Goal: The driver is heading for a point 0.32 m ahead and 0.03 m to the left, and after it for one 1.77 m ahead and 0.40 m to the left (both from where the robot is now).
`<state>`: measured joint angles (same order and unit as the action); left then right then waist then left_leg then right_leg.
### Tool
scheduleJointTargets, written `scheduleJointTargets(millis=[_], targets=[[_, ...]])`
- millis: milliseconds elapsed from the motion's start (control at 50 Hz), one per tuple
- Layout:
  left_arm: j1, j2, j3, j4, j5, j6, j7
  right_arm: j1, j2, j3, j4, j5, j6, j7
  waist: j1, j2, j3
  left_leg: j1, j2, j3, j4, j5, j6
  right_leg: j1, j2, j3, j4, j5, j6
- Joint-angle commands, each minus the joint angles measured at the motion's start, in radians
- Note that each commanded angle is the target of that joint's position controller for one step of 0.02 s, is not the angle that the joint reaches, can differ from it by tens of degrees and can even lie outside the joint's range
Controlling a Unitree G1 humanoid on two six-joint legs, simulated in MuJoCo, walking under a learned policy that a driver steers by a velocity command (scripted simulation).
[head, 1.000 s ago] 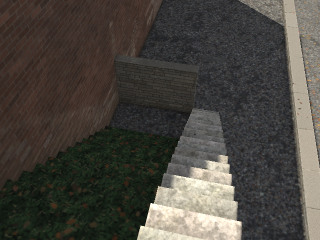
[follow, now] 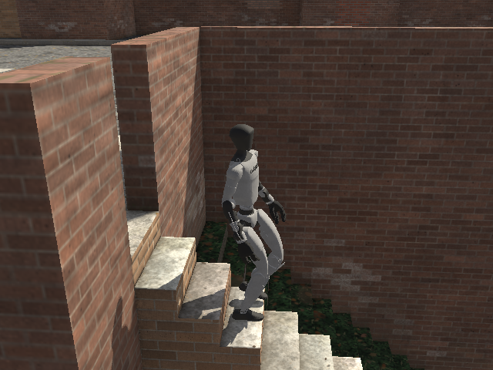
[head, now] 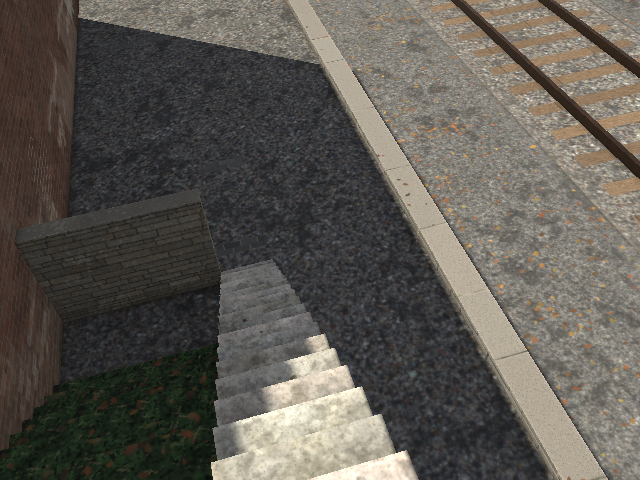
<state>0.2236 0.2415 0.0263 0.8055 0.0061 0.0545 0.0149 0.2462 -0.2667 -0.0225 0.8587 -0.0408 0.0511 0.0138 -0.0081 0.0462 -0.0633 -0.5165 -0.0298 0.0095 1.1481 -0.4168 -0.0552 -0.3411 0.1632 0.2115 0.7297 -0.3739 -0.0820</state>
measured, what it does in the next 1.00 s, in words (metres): goes down: left foot, then right foot 0.19 m lower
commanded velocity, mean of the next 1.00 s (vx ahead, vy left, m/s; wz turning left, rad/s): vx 0.28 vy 0.00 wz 0.14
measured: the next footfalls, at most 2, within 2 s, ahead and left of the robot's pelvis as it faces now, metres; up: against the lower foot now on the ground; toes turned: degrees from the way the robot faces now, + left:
left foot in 0.08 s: +0.00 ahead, +0.10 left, +0.00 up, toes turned +1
right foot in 0.64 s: +0.30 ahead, -0.18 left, -0.19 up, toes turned -2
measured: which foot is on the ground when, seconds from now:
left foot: up 0.00-0.06, down 0.08-0.64, up 0.66-1.00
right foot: down 0.00-0.08, up 0.10-0.62, down 0.64-1.00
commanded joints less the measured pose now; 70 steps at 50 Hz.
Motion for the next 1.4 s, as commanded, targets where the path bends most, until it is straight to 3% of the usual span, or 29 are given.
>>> scheduleJointTargets(millis=[20,80,100,120,180,260,360,460,500,560,620,640,660,680,700,760,780,840,900,1000,1100,1200,1220,1240,1260,1280,1320,1360,1400], targets=[[-0.061,0.094,0.009,-0.028,0.011,-0.024,-0.010,0.071,-0.005,0.016,-0.014,0.012,-0.035,-0.004,-0.010,-0.259,0.021,0.314,0.006,0.047,-0.135,0.102,0.025,-0.131,-0.190,0.212,-0.237,0.394,-0.157],[-0.100,0.070,0.014,-0.052,0.005,-0.013,-0.004,0.251,-0.019,0.000,0.030,0.013,-0.059,0.007,-0.115,-0.010,0.083,0.510,0.031,-0.042,-0.688,0.013,0.055,-0.188,-0.046,0.139,0.055,0.140,-0.112],[-0.111,0.019,0.009,-0.100,0.000,-0.028,0.001,0.310,-0.072,0.002,0.051,0.013,-0.068,0.017,-0.081,0.187,0.099,0.644,0.199,-0.305,-0.607,0.383,0.086,-0.463,0.072,0.060,0.302,-0.227,-0.047],[-0.084,0.079,0.026,-0.114,-0.017,-0.048,-0.010,0.425,-0.223,-0.047,0.078,0.008,-0.083,0.012,-0.073,0.256,0.073,0.716,0.400,-0.693,-0.709,0.508,0.190,-0.683,0.092,0.037,0.380,-0.328,-0.020],[-0.107,0.117,0.041,0.004,-0.004,-0.084,-0.012,0.259,-0.092,-0.028,0.058,-0.019,-0.118,-0.005,-0.008,0.000,0.110,0.466,0.390,-0.506,-0.747,0.472,0.267,-0.527,-0.061,0.025,0.515,0.034,0.057],[-0.099,0.078,0.040,0.058,0.019,-0.028,-0.025,0.246,-0.034,-0.012,0.078,0.018,-0.110,0.007,-0.001,0.068,0.176,0.196,0.253,-0.255,-0.683,0.420,0.197,-0.394,-0.026,-0.122,0.683,0.285,0.033],[-0.100,0.087,0.050,0.097,0.035,-0.016,-0.009,0.400,-0.055,-0.013,0.170,-0.011,-0.124,0.012,-0.056,0.084,0.191,0.318,0.239,-0.218,-0.572,0.383,0.179,-0.550,-0.052,-0.130,0.701,0.331,0.028],[-0.282,0.092,0.054,0.076,0.025,-0.052,-0.020,0.500,-0.034,-0.004,0.232,-0.025,-0.167,-0.009,-0.156,0.101,0.230,0.495,0.238,-0.252,-0.451,0.146,0.174,-0.760,-0.096,-0.035,0.387,0.472,0.049],[-0.318,0.065,0.027,0.031,0.044,-0.084,-0.038,0.372,-0.015,-0.002,0.215,0.011,-0.173,-0.028,-0.094,0.068,0.234,0.295,0.209,-0.222,-0.453,0.103,0.165,-0.533,-0.193,-0.105,0.063,0.722,0.046],[-0.103,0.014,-0.006,0.098,-0.026,-0.097,-0.063,0.175,-0.138,-0.052,0.160,0.030,-0.171,-0.044,-0.024,0.023,0.169,-0.160,0.133,-0.095,-0.365,-0.218,0.142,0.210,-0.182,-0.207,-0.161,1.060,0.068],[0.348,0.081,0.014,0.280,-0.024,-0.103,-0.053,0.177,-0.133,-0.066,0.181,0.022,-0.089,-0.068,0.129,0.022,0.058,0.027,0.096,-0.095,0.144,0.038,0.133,0.446,-0.293,-0.159,-0.360,1.078,0.061],[0.373,0.106,0.025,0.274,-0.011,-0.106,-0.038,0.248,-0.121,-0.072,0.182,0.027,-0.068,-0.077,0.163,-0.105,0.093,0.053,0.007,-0.085,0.374,-0.101,0.134,0.407,-0.334,-0.140,-0.578,0.939,0.064],[0.364,0.173,0.021,0.281,0.023,-0.133,-0.048,0.428,-0.028,-0.072,0.211,0.056,-0.042,-0.073,0.054,-0.309,0.031,-0.101,-0.170,-0.033,0.826,-0.613,0.078,0.557,-0.406,-0.178,-0.376,1.631,0.090],[0.337,0.223,0.010,0.265,0.009,-0.139,-0.071,0.567,0.026,-0.062,0.193,0.091,-0.022,-0.072,-0.082,-0.399,-0.133,-0.351,-0.116,-0.089,0.932,-0.698,0.026,0.840,-0.562,-0.094,0.039,2.084,0.065],[0.292,0.159,0.003,0.215,-0.040,-0.132,-0.093,0.485,-0.030,-0.062,0.197,0.079,-0.007,-0.088,-0.018,-0.315,-0.199,-0.377,-0.068,-0.086,0.930,-0.530,0.033,0.752,-0.563,-0.063,-0.023,1.843,0.063],[0.125,0.200,0.008,0.103,0.006,-0.149,-0.052,0.170,-0.043,-0.066,0.052,0.021,0.072,-0.082,0.001,-0.339,-0.209,-0.434,-0.053,-0.065,1.074,-0.183,0.019,0.333,-0.704,0.158,-0.253,0.906,-0.213],[0.098,0.112,-0.012,0.067,0.028,-0.145,-0.064,0.052,-0.141,-0.087,0.021,0.024,0.093,-0.083,0.002,-0.181,-0.060,-0.421,-0.074,-0.081,0.986,0.024,0.022,0.119,-0.591,0.014,-0.260,0.828,-0.170],[0.084,0.086,-0.029,0.027,0.022,-0.133,-0.022,-0.038,-0.062,-0.080,-0.072,-0.001,0.116,-0.087,-0.022,-0.214,-0.004,-0.526,-0.118,-0.096,1.065,0.104,-0.009,-0.025,-0.573,-0.012,-0.268,0.554,-0.137],[0.018,0.043,-0.063,-0.042,0.005,-0.101,0.010,-0.136,-0.020,-0.056,-0.172,0.024,0.138,-0.059,-0.052,-0.179,0.083,-0.568,-0.104,-0.076,0.949,0.216,-0.069,-0.157,-0.566,-0.043,-0.328,0.202,-0.120],[0.008,0.142,-0.040,-0.110,0.020,-0.093,0.004,-0.251,-0.065,-0.054,-0.291,0.032,0.147,-0.017,-0.002,-0.174,0.023,-0.566,-0.097,-0.028,1.026,0.197,-0.089,-0.045,-0.547,-0.076,-0.381,-0.036,-0.075],[0.132,0.242,0.010,-0.109,0.047,-0.096,-0.017,-0.347,-0.143,-0.066,-0.380,0.063,0.097,-0.032,0.125,-0.134,-0.111,-0.565,-0.068,0.015,1.184,-0.174,-0.042,0.284,-0.645,-0.129,-0.342,0.429,-0.166],[-0.093,0.350,0.066,-0.087,0.027,-0.084,-0.049,-0.017,-0.164,-0.030,-0.296,0.102,0.086,0.006,-0.041,-0.307,-0.074,0.202,-0.021,0.038,0.635,-0.689,0.178,-0.206,-0.533,-0.465,-0.425,0.273,0.088],[-0.117,0.330,0.075,-0.081,0.010,-0.068,-0.042,0.118,-0.185,-0.032,-0.250,0.080,0.086,0.008,-0.100,-0.235,-0.004,0.320,-0.033,-0.037,0.380,-0.760,0.235,-0.364,-0.486,-0.482,-0.279,0.163,0.127],[-0.131,0.299,0.085,-0.090,0.004,-0.019,-0.019,0.305,-0.122,0.003,-0.195,0.081,0.059,0.023,-0.239,0.083,0.163,0.294,-0.037,-0.375,-0.156,-0.806,0.318,-0.614,-0.418,-0.388,0.096,-0.364,0.118],[-0.327,0.235,0.085,-0.266,0.053,0.004,-0.056,0.334,-0.252,-0.014,-0.165,0.112,0.038,-0.003,-0.255,0.603,0.402,0.364,0.226,-1.179,-0.408,0.125,0.401,-1.274,-0.221,-0.181,0.372,-0.876,0.146],[-0.411,0.214,0.066,-0.270,0.049,-0.030,-0.051,0.346,-0.220,-0.010,-0.163,0.081,-0.007,-0.041,-0.319,0.388,0.362,0.285,0.252,-1.246,-0.511,0.583,0.398,-1.196,-0.164,0.198,0.422,-0.668,0.174],[-0.049,0.136,0.049,-0.147,0.016,-0.083,-0.009,0.020,-0.255,-0.029,-0.126,-0.048,-0.005,-0.072,0.042,0.272,0.205,0.123,0.213,-0.954,-0.439,0.453,0.368,-0.906,-0.019,0.220,0.528,-0.173,0.149],[0.153,0.252,0.108,0.038,0.031,-0.039,0.013,-0.178,-0.127,-0.008,-0.138,-0.006,-0.003,-0.033,0.178,0.147,0.009,-0.122,0.112,-0.610,-0.375,0.314,0.272,-0.462,0.007,-0.006,0.791,0.139,0.165],[0.117,0.261,0.120,0.088,0.014,0.028,-0.004,-0.201,-0.052,0.012,-0.121,0.036,-0.020,0.005,0.182,0.068,0.059,-0.267,0.096,-0.534,-0.444,0.059,0.228,-0.339,-0.028,-0.100,0.928,0.203,0.179]])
